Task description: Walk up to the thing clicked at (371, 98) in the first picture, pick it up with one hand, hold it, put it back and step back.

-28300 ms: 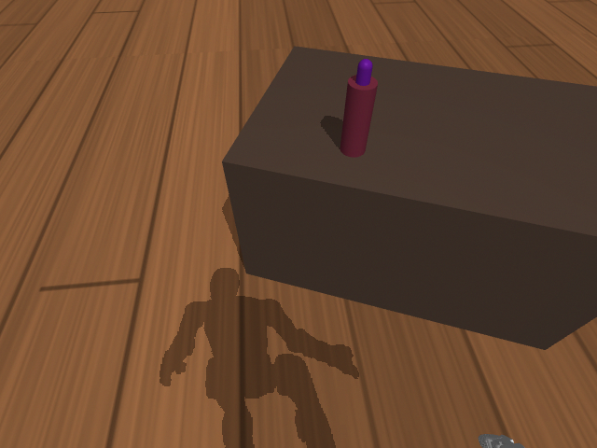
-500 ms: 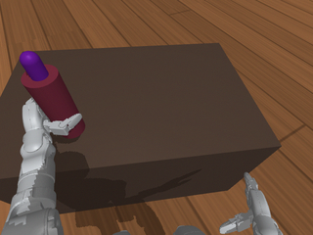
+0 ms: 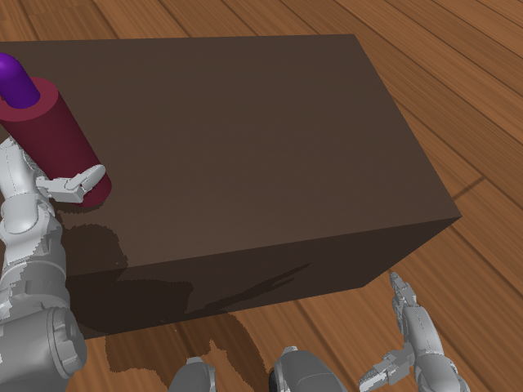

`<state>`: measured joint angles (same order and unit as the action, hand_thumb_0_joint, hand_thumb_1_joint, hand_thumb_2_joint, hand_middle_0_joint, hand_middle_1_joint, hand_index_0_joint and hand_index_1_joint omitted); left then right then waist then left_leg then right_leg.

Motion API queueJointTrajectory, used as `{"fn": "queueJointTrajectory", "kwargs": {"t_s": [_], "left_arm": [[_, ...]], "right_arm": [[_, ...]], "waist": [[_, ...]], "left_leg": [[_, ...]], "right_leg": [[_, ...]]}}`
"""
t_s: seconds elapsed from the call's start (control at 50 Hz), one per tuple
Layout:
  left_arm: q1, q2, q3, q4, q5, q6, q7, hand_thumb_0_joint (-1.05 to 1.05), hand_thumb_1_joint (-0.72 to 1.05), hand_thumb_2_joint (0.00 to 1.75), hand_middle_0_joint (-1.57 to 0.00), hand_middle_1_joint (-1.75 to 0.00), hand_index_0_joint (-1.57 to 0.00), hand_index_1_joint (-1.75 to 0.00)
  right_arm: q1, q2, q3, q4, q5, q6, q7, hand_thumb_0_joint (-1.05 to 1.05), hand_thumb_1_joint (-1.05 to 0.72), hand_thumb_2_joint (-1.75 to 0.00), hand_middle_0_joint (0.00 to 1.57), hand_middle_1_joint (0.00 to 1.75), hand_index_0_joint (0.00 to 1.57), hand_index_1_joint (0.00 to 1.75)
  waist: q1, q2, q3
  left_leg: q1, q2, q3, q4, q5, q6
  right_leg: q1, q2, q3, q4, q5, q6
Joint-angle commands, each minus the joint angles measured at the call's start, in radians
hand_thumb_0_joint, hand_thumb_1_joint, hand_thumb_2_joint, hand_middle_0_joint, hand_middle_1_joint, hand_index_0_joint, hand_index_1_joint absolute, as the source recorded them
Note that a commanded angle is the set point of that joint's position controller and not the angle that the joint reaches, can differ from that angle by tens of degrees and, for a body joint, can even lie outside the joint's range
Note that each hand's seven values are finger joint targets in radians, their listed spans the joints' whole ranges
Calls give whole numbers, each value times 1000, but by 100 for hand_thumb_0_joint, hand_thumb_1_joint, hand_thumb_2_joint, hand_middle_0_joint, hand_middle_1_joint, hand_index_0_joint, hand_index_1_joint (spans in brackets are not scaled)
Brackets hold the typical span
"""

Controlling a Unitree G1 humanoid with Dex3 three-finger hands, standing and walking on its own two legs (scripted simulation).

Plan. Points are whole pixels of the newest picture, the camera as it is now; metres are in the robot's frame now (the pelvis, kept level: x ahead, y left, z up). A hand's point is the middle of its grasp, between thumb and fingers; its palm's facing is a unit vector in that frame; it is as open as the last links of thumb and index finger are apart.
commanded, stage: crouch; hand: left
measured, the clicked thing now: (54, 140) +0.45 +0.25 +0.11
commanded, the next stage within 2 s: lower in 0.28 s
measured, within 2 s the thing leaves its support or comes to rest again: rests again in 1.38 s
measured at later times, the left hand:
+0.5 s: hand (67, 159) +0.48 +0.26 +0.04, palm faces +0.30 -0.95 +0.02, open 10.1 cm
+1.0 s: hand (79, 173) +0.48 +0.26 -0.01, palm faces +0.30 -0.95 +0.01, open 10.1 cm
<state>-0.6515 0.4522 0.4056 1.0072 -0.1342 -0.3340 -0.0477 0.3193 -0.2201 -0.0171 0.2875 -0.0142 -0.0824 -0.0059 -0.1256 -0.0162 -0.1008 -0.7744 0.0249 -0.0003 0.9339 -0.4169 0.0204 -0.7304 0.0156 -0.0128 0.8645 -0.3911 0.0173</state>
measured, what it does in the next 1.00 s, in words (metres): stands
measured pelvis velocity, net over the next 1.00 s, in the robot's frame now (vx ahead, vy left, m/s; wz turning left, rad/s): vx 0.00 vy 0.00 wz -0.01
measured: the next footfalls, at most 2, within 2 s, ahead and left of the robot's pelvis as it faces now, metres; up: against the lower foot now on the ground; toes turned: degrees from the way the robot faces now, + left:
none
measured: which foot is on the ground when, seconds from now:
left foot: down 0.00-1.00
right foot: down 0.00-1.00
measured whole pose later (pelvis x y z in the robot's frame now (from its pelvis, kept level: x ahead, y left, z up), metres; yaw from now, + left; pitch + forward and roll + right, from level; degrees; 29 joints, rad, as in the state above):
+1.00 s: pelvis +0.00 +0.00 -0.04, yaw +0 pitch +23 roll -4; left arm -0.74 0.58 0.53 1.16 -0.09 -0.45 -0.10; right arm 0.36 -0.24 0.02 0.06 -0.05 -0.02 0.03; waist -0.21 -0.02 -0.14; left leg -1.07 0.04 -0.04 1.17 -0.51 0.01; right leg -1.01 0.03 -0.05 1.08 -0.48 0.01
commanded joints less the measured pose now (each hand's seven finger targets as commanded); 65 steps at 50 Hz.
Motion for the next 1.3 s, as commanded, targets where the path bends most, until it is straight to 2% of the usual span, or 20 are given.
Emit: {"fn": "queueJointTrajectory", "kwargs": {"t_s": [0.0,0.1,0.2,0.22,0.28,0.32,0.34,0.36,0.44,0.56,0.6,0.74,0.86,0.92,0.98,1.06,1.12,1.14,1.16,1.28], "left_arm": [[-525,306,50,-275,-15,-116,-5,0,20,126,-130,-142,-133,-141],[-534,320,63,-248,-7,-121,-1,0,16,125,-129,-140,-131,-140],[-549,325,67,-244,-3,-129,-10,0,17,123,-126,-137,-129,-136],[-558,336,68,-253,0,-133,-12,0,18,123,-126,-136,-128,-136],[-559,363,85,-237,3,-133,-11,0,17,124,-127,-138,-129,-138],[-575,342,74,-245,2,-135,-8,0,14,124,-125,-137,-128,-137],[-569,376,102,-247,2,-138,-5,0,14,124,-125,-137,-127,-137],[-572,366,86,-238,2,-135,-6,0,15,123,-125,-136,-127,-136],[-505,340,94,-148,1,-136,-29,0,8,115,-120,-130,-122,-130],[-541,369,100,-151,6,-172,-53,0,9,115,-119,-129,-121,-129],[-549,409,126,-166,8,-182,-49,0,9,115,-119,-129,-121,-129],[-573,431,144,-191,14,-212,-46,0,9,113,-117,-127,-119,-127],[-569,432,139,-144,28,-220,-51,0,12,115,-119,-129,-121,-129],[-550,442,157,-110,26,-224,-45,0,10,116,-120,-131,-123,-131],[-547,434,147,-122,29,-226,-51,0,14,116,-120,-131,-123,-130],[-532,429,144,-127,24,-230,-61,0,17,118,-122,-132,-124,-132],[-514,453,166,-118,25,-233,-63,0,18,119,-124,-133,-126,-133],[-535,429,142,-133,27,-235,-66,0,18,119,-124,-133,-126,-133],[-539,446,161,-148,27,-239,-63,0,18,119,-123,-133,-126,-133],[-531,432,152,-145,34,-246,-53,0,16,120,-123,-134,-125,-133]], "right_arm": [[15,-153,-78,-195,5,-43,-5,0,54,-5,5,5,5,5],[24,-166,-92,-227,2,-32,0,0,54,-5,5,5,5,5],[47,-163,-88,-257,-1,-23,6,0,54,-5,5,5,5,5],[30,-135,-53,-261,1,-16,11,0,54,-5,5,5,5,5],[31,-170,-84,-280,0,-12,8,0,54,-5,5,5,5,5],[29,-157,-70,-320,0,-8,10,0,54,-5,5,5,5,5],[33,-179,-96,-304,-2,-8,6,0,54,-5,5,5,5,5],[60,-192,-114,-275,-2,-3,4,0,54,-5,5,5,5,5],[57,-138,-49,-283,-1,-1,14,0,53,-5,5,5,5,5],[47,-159,-49,-329,-13,1,24,0,54,-5,5,5,5,5],[77,-187,-77,-330,-16,5,22,0,53,-5,5,5,5,5],[71,-176,-66,-396,-18,6,23,0,53,-5,5,5,5,5],[53,-163,-46,-391,-23,11,26,0,53,-5,5,5,5,5],[82,-188,-80,-357,-26,18,26,0,53,-5,5,5,5,5],[76,-179,-73,-387,-24,15,27,0,53,-5,5,5,5,5],[79,-173,-54,-420,-22,14,31,0,53,-5,5,5,5,5],[88,-190,-74,-419,-22,16,28,0,53,-5,5,5,5,5],[101,-181,-60,-423,-26,17,31,0,53,-5,5,5,5,5],[87,-176,-53,-431,-28,15,32,0,53,-5,5,5,5,5],[86,-191,-77,-453,-27,14,32,0,53,-5,5,5,5,5]], "waist": [[-2,184,-487],[-10,197,-475],[-21,209,-512],[-7,230,-510],[-16,221,-516],[-23,209,-524],[-19,222,-527],[-29,241,-506],[-28,188,-464],[-39,242,-530],[-46,245,-557],[-59,266,-608],[-59,286,-563],[-70,285,-535],[-73,265,-562],[-69,277,-611],[-73,277,-604],[-81,292,-604],[-66,299,-613],[-88,298,-598]], "left_leg": [[358,17,-45,-80,419,-20],[330,18,-50,-71,374,-21],[336,24,-57,-50,436,-26],[323,19,-53,-44,424,-23],[310,18,-50,-41,380,-20],[300,13,-45,-37,358,-16],[294,17,-52,-39,368,-22],[318,22,-54,-38,384,-25],[236,16,-50,-10,394,-14],[260,25,-65,34,471,-25],[263,25,-66,45,455,-22],[236,16,-63,76,411,-18],[178,12,-64,92,367,-19],[138,11,-62,91,301,-16],[140,9,-61,106,315,-11],[179,15,-72,130,446,-20],[156,11,-67,139,439,-17],[173,14,-69,137,447,-20],[178,14,-70,140,447,-21],[165,13,-69,151,415,-17]], "right_leg": [[93,10,-20,-63,287,-42],[52,14,-24,-43,240,-45],[43,18,-29,-20,277,-47],[41,14,-23,-18,264,-47],[38,16,-21,-12,244,-46],[48,16,-17,-13,244,-44],[41,17,-23,-5,238,-47],[8,19,-26,-6,234,-48],[18,18,-23,9,269,-43],[-44,24,-31,57,281,-49],[-53,25,-29,64,270,-48],[-52,24,-23,89,259,-47],[-94,24,-23,108,226,-49],[-113,24,-24,114,189,-51],[-107,27,-23,119,207,-47],[-110,31,-30,147,270,-49],[-103,29,-24,153,282,-47],[-119,30,-27,155,276,-49],[-126,30,-27,157,267,-49],[-149,29,-26,163,251,-48]]}}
